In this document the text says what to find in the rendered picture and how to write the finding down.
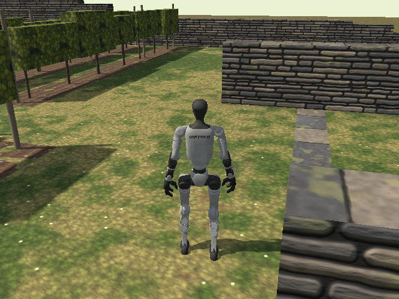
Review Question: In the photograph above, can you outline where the right robot forearm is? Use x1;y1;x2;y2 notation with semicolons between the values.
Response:
223;151;234;179

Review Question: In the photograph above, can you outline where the robot left hand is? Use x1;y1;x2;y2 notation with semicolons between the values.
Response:
163;179;178;197

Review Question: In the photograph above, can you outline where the robot right hand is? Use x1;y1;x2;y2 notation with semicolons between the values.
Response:
222;177;236;193

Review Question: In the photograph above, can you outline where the robot right upper arm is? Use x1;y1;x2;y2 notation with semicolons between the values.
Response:
213;126;229;160

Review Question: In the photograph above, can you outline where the robot right foot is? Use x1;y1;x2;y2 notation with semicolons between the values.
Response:
209;245;218;261

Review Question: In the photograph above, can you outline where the left robot forearm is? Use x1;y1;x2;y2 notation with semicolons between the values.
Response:
165;151;177;181

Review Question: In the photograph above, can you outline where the left robot shin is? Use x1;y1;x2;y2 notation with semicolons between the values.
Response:
180;206;189;247

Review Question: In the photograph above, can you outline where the robot left upper arm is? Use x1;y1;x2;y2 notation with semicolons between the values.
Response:
171;126;187;161

